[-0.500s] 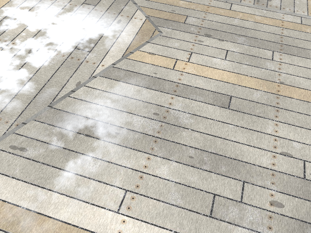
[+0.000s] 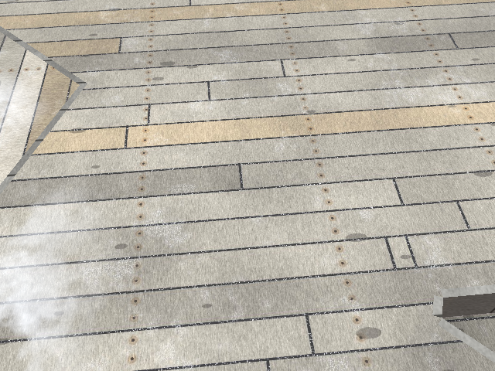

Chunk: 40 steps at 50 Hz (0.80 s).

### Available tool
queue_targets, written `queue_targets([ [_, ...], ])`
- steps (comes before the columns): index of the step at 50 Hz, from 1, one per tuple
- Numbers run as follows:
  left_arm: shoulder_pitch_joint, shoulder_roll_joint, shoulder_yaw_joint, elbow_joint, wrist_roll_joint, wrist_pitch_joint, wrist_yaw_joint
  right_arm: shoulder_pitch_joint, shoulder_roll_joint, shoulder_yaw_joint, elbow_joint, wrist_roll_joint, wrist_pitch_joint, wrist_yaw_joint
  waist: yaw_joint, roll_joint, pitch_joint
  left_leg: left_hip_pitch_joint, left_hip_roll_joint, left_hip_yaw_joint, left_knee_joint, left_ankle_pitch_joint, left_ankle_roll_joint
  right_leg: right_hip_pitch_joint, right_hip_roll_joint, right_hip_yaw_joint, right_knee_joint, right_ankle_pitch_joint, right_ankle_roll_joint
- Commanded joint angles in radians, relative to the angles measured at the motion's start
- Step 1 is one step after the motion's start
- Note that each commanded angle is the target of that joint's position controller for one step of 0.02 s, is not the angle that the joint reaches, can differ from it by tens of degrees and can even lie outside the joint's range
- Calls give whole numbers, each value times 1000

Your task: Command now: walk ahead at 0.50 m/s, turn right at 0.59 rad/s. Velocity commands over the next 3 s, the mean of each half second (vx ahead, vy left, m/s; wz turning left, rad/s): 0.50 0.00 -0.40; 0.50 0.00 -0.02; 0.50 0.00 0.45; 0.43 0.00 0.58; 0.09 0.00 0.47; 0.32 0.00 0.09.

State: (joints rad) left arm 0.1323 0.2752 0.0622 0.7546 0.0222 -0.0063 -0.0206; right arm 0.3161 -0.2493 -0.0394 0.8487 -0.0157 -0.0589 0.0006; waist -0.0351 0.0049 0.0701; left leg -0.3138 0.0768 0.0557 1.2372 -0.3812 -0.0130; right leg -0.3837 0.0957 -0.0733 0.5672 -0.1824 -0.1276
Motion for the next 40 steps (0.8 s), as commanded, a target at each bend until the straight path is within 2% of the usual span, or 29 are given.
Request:
queue_targets([
  [1,120,127,39,-5,-20,-15,23,-12,-113,-20,-100,-24,-9,0,23,19,-89,-299,52,-87,-32,52,-5,310,-278,389,-309,301,-165],
  [2,117,124,35,-8,-21,-25,19,15,-110,-19,-98,-33,10,2,7,-20,-98,-248,51,-86,-62,40,-16,259,-272,379,-317,358,-179],
  [3,127,121,34,-1,-23,-36,15,13,-107,-20,-100,-37,24,5,-1,-18,-94,-243,48,-80,-91,35,-24,241,-253,360,-321,390,-182],
  [5,151,143,40,8,-20,-45,12,-33,-91,-17,-114,-33,34,12,5,-16,-79,-255,42,-62,-178,97,-38,202,-217,335,-349,318,-169],
  [9,232,147,41,28,-21,-47,9,-200,-82,-12,-167,-28,36,18,61,-48,-36,-337,30,-61,-380,267,-49,238,-198,352,-374,227,-132],
  [14,331,134,31,65,-14,-56,18,-337,-73,-1,-203,-19,21,29,125,-60,-27,-328,-5,-44,-565,377,-17,356,-221,345,-336,350,-97],
  [16,348,142,29,75,-9,-57,24,-366,-80,0,-217,-16,14,32,130,-66,-19,-302,-24,-39,-615,354,5,396,-243,357,-313,402,-87],
  [18,327,159,29,78,-5,-59,31,-330,-96,-6,-213,-15,7,30,100,-79,-14,-213,-45,-38,-673,294,38,404,-263,362,-284,468,-63],
  [19,307,168,30,78,-4,-60,33,-273,-109,-13,-196,-14,4,25,71,-85,-28,-121,-70,-28,-700,251,55,395,-260,353,-239,569,-47],
  [20,295,175,30,82,-4,-62,32,-174,-126,-23,-162,-14,-2,16,25,-73,-72,8,-104,-11,-737,219,74,390,-235,327,-128,692,-32],
  [21,289,162,24,84,-5,-65,29,-34,-153,-35,-122,-20,-12,4,-43,-33,-153,202,-78,-35,-785,240,104,332,-184,277,58,673,-11],
  [22,295,101,6,54,-9,-71,25,135,-223,-50,-109,-41,-19,-12,-100,68,-295,435,152,-292,-806,95,160,177,-125,229,348,377,11],
  [23,427,46,0,53,-36,-68,22,147,-311,-75,-85,-41,-8,-7,-29,305,-349,594,357,-759,-939,31,289,-129,58,151,618,-320,48],
  [24,364,122,9,73,1,-60,30,74,-214,-57,-92,-12,2,3,-11,118,-217,482,320,-772,-979,-64,273,-224,-11,217,686,-293,34],
  [25,285,120,10,62,2,-60,20,-7,-149,-41,-104,-3,1,8,5,41,-105,356,276,-601,-987,-26,255,-223,-50,214,667,-204,34],
  [26,243,100,4,54,1,-61,14,-45,-112,-31,-100,-9,-3,11,18,14,-64,278,226,-487,-1010,92,232,-203,-82,200,624,-154,38],
  [28,245,79,-2,59,16,-43,0,-44,-89,-21,-73,-4,-16,8,49,69,-50,204,150,-334,-1043,249,194,-147,-119,169,557,-121,56],
  [29,252,71,-4,63,19,-37,-4,-23,-97,-22,-58,-1,-25,10,52,92,-60,195,148,-309,-1045,339,205,-130,-118,153,546,-117,66],
  [32,176,57,-12,47,21,-28,-12,27,-111,-27,-19,10,-41,13,51,78,-39,209,131,-235,-1088,417,220,-205,-150,113,486,-60,93],
  [34,82,48,-19,19,20,-27,-16,57,-107,-25,4,11,-39,13,35,73,-14,222,113,-193,-1114,448,219,-259,-172,82,399,6,111],
  [37,-40,20,-36,-15,13,-32,-21,93,-106,-23,33,12,-36,14,10,72,-1,224,79,-129,-1115,505,201,-233,-171,39,214,105,123],
  [40,-125,18,-43,-34,7,-36,-20,138,-123,-26,60,9,-35,12,-14,73,4,255,92,-110,-1099,553,192,-180,-150,12,81,155,111],
])
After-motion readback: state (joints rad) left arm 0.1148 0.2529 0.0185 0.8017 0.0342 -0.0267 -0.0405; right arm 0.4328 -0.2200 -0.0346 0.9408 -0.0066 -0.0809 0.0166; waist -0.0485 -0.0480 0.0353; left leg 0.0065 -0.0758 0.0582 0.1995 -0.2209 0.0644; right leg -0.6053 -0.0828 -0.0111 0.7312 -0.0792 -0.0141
